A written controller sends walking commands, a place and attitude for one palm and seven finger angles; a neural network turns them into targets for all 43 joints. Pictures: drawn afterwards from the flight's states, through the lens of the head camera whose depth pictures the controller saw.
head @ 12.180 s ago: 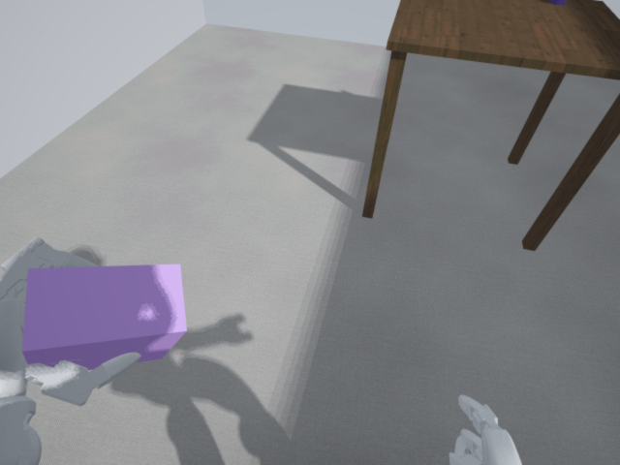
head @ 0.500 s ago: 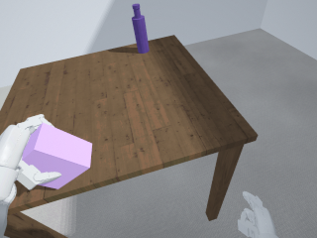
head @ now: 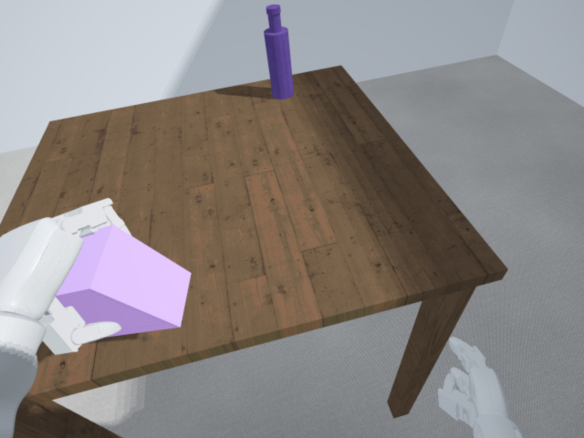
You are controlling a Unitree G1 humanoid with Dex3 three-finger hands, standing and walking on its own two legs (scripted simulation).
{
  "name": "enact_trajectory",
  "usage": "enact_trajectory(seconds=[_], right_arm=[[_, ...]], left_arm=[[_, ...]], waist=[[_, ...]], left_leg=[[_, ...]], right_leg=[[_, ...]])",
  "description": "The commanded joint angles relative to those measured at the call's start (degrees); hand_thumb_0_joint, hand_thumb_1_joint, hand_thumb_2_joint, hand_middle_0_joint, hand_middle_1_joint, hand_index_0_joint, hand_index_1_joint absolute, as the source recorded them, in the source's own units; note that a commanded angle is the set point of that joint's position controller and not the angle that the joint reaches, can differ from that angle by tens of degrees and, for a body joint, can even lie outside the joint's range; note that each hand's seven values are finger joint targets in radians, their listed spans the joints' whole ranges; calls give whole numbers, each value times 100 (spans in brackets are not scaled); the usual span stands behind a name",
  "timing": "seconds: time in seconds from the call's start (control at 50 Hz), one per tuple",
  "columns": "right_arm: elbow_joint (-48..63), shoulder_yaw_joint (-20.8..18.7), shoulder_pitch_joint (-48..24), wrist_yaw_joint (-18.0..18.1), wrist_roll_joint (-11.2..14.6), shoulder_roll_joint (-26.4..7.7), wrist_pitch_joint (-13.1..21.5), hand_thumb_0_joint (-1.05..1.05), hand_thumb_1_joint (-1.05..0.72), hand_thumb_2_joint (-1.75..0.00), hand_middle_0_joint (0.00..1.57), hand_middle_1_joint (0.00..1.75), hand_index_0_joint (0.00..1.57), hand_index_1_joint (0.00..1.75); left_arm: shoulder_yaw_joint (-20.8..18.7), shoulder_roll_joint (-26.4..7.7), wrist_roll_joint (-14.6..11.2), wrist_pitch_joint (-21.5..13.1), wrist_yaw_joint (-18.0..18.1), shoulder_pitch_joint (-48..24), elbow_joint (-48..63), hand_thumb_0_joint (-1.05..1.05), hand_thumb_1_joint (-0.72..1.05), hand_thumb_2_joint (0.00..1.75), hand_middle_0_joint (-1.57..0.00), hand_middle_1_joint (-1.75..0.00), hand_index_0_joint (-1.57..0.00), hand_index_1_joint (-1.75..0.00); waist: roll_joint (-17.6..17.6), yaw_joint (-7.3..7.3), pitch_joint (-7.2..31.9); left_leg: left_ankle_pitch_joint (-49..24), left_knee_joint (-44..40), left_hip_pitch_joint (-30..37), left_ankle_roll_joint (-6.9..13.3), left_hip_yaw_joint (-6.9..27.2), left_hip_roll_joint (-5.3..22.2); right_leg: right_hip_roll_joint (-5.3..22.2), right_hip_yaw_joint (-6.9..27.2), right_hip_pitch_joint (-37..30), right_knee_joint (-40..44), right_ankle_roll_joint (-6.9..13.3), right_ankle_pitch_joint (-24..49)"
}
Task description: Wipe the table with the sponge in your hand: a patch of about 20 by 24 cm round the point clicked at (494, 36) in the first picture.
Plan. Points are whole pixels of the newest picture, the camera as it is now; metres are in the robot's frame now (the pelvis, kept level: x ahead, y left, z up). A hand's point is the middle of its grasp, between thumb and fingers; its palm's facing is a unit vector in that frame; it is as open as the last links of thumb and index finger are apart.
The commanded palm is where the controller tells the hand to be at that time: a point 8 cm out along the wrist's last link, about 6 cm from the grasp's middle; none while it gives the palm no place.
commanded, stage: turn the palm down, sponge in hand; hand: left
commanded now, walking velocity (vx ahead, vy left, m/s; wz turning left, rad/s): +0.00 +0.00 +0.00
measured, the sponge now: (119, 294) +0.22 +0.23 +0.15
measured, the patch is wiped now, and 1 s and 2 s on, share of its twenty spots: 0.00 0.00 0.00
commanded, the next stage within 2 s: move the sponge above the wiping area in 1.02 s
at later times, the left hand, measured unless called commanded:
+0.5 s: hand (16, 270) +0.19 +0.29 +0.23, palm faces +0.28 -0.06 -0.96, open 10.5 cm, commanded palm +0.14 +0.29 +0.28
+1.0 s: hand (12, 257) +0.20 +0.29 +0.24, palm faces +0.32 -0.02 -0.95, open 10.5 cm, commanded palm +0.15 +0.27 +0.28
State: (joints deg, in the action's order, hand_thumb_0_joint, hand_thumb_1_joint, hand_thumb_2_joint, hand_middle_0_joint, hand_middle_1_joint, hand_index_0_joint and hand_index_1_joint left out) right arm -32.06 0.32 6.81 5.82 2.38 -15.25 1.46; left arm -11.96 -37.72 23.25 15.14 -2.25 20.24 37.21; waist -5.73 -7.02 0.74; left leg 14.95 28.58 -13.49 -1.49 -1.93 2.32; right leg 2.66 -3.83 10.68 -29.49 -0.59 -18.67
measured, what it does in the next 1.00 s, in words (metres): stands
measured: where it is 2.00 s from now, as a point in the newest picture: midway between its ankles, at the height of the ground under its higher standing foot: outside the picture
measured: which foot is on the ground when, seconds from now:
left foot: down 0.00-1.00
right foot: down 0.00-1.00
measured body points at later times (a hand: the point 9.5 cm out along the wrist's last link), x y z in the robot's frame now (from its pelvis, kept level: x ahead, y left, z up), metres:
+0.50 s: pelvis -0.05 +0.01 +0.01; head -0.06 -0.05 +0.45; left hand +0.17 +0.29 +0.28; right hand +0.23 -0.16 -0.07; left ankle +0.00 +0.14 -0.74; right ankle -0.03 -0.12 -0.74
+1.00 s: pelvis -0.04 -0.01 +0.00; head -0.06 -0.07 +0.45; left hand +0.17 +0.29 +0.29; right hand +0.22 -0.20 -0.07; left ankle +0.00 +0.14 -0.74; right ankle -0.03 -0.12 -0.74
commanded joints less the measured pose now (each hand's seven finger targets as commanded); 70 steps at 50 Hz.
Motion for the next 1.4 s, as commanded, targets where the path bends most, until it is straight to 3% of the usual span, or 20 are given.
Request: enact_trajectory(seconds=[0.0,0.02,0.1,0.12,0.22,0.34,0.4,0.42,0.52,0.6,0.72,0.8,0.82,0.9,0.92,1.0,1.12,1.2,1.32,1.38], right_arm=[[686,-142,-985,-89,83,-551,121,0,-90,-90,20,30,20,30],[693,-132,-900,-106,71,-576,35,0,-90,-90,20,30,20,30],[717,37,-1579,-95,188,-628,-78,0,-90,-90,20,30,20,30],[818,74,-1514,-57,169,-615,-64,0,-90,-90,20,30,20,30],[993,215,-1884,35,150,-452,166,0,-90,-90,20,30,20,30],[695,179,-1763,23,-45,-490,111,0,-90,-90,20,30,20,30],[609,176,-2043,-78,47,-448,26,0,-90,-90,20,30,20,30],[584,154,-1874,-87,58,-445,-13,0,-90,-90,20,30,20,30],[624,193,-2027,-123,166,-531,-85,0,-90,-90,20,30,20,30],[825,268,-2367,-109,236,-385,71,0,-90,-90,20,30,20,30],[813,181,-2122,-18,-11,-436,273,0,-90,-90,20,30,20,30],[625,112,-2036,-114,-6,-434,178,0,-90,-90,20,30,20,30],[588,86,-1844,-133,-5,-418,135,0,-90,-90,20,30,20,30],[573,88,-2087,-185,120,-480,58,0,-90,-90,20,30,20,30],[577,61,-1890,-187,116,-549,22,0,-90,-90,20,30,20,30],[756,161,-2181,-170,216,-455,73,0,-90,-90,20,30,20,30],[891,129,-1980,-98,45,-495,243,0,-90,-90,20,30,20,30],[738,97,-1927,-134,-18,-469,240,0,-90,-90,20,30,20,30],[571,28,-1679,-215,76,-540,18,0,-90,-90,20,30,20,30],[650,51,-1771,-217,111,-548,-52,0,-90,-90,20,30,20,30]], left_arm=[[-1731,-1609,342,398,701,-1176,-17,0,10,130,-120,-160,-120,-160],[-1271,-1271,350,555,720,-1544,-122,0,10,130,-120,-160,-120,-160],[-1062,-1522,551,1103,412,-2034,-618,0,10,130,-120,-160,-120,-160],[-703,-1314,596,1109,285,-2234,-429,0,10,130,-120,-160,-120,-160],[51,-1161,1089,958,-218,-2888,523,0,10,130,-120,-160,-120,-160],[-789,-2215,1948,764,-59,-3105,317,0,10,130,-120,-160,-120,-160],[-1024,-2205,1863,898,134,-3268,-173,0,10,130,-120,-160,-120,-160],[-698,-1781,1706,903,170,-3329,-396,0,10,130,-120,-160,-120,-160],[-154,-1174,1523,1015,-188,-2884,-1037,0,10,130,-120,-160,-120,-160],[391,-767,1672,931,-365,-2923,-606,0,10,130,-120,-160,-120,-160],[-350,-1969,2224,581,-86,-3673,522,0,10,130,-120,-160,-120,-160],[-875,-2288,2280,572,153,-3508,-88,0,10,130,-120,-160,-120,-160],[-602,-1896,2156,563,207,-3526,-304,0,10,130,-120,-160,-120,-160],[-585,-1546,1751,727,87,-3098,-1118,0,10,130,-120,-160,-120,-160],[-374,-1354,1666,720,12,-3065,-1197,0,10,130,-120,-160,-120,-160],[90,-854,1589,803,-303,-2550,-1162,0,10,130,-120,-160,-120,-160],[-162,-1588,1974,585,-227,-3238,245,0,10,130,-120,-160,-120,-160],[-771,-2198,2304,531,41,-3404,146,0,10,130,-120,-160,-120,-160],[-399,-1457,1912,678,135,-3259,-1042,0,10,130,-120,-160,-120,-160],[-190,-1222,1811,778,-93,-2811,-1137,0,10,130,-120,-160,-120,-160]], waist=[[40,-151,813],[98,-51,718],[100,-109,548],[281,-33,649],[-113,-37,1098],[-249,-246,1269],[-205,-356,1075],[80,-237,960],[487,-95,408],[233,-62,437],[-203,-228,1404],[-199,-328,1044],[18,-242,1010],[257,-243,478],[464,-155,487],[536,-118,304],[54,-171,1261],[-177,-308,1284],[389,-153,773],[320,-166,719]], left_leg=[[-2435,-252,506,140,-24,-148],[-2404,-319,394,119,-50,-85],[-1632,-634,394,117,18,-142],[-1532,-669,387,169,32,-139],[-992,-869,727,266,190,-227],[-1049,-903,677,270,308,-256],[-1049,-906,615,185,343,-255],[-1082,-866,621,181,221,-193],[-628,-949,423,196,127,-185],[-161,-986,484,234,130,-277],[-769,-701,785,299,144,-399],[-1096,-660,762,230,259,-394],[-1236,-630,749,233,155,-319],[-1104,-729,621,196,136,-284],[-1047,-723,544,212,59,-219],[-782,-765,480,239,25,-271],[-1133,-638,779,304,53,-343],[-1551,-601,912,289,165,-397],[-1494,-709,733,232,45,-238],[-1405,-777,655,241,29,-254]], right_leg=[[-267,95,-352,416,169,2147],[-190,17,-349,455,149,2087],[-272,84,-251,655,176,1309],[-217,11,-280,657,130,1257],[-257,38,-254,715,170,708],[-303,181,-547,655,334,546],[-382,400,-529,795,439,490],[-268,246,-442,853,359,536],[-238,171,-108,1020,223,403],[-241,316,-48,1033,241,63],[-194,412,-474,793,339,125],[-327,789,-436,910,515,411],[-229,594,-458,883,449,663],[-264,653,-263,1032,368,755],[-173,412,-262,1004,261,792],[-207,385,-81,1024,209,558],[-139,333,-444,748,253,798],[-313,541,-535,741,416,1097],[-219,322,-449,906,311,1262],[-179,201,-452,855,239,1319]])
